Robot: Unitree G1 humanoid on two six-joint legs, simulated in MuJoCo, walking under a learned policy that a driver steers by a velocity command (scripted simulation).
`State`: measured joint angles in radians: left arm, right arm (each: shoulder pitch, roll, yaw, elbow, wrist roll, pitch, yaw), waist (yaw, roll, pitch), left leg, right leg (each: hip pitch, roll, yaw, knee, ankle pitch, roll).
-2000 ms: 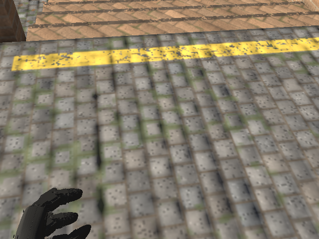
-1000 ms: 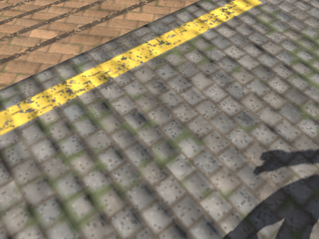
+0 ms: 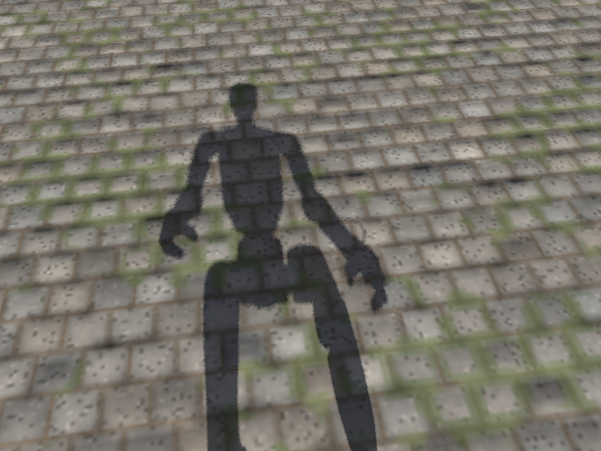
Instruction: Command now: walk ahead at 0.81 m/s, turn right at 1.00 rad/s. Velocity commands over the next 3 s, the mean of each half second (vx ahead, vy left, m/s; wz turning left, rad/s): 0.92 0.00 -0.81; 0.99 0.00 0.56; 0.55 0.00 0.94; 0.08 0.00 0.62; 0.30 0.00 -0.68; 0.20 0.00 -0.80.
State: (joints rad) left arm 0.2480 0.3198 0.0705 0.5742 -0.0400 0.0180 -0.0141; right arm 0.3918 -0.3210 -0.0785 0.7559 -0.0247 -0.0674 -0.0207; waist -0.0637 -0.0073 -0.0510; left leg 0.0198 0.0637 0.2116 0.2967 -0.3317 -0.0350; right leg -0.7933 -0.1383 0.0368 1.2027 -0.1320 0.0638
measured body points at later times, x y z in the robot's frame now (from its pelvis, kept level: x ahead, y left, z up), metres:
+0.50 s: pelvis +0.36 -0.17 +0.00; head +0.37 -0.21 +0.45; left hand +0.47 +0.06 -0.11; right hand +0.48 -0.48 -0.08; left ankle +0.63 -0.08 -0.66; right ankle +0.23 -0.19 -0.74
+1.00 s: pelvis +0.83 -0.32 +0.00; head +0.86 -0.31 +0.45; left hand +1.13 -0.15 -0.03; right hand +0.77 -0.58 -0.12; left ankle +0.75 -0.26 -0.74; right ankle +1.04 -0.55 -0.67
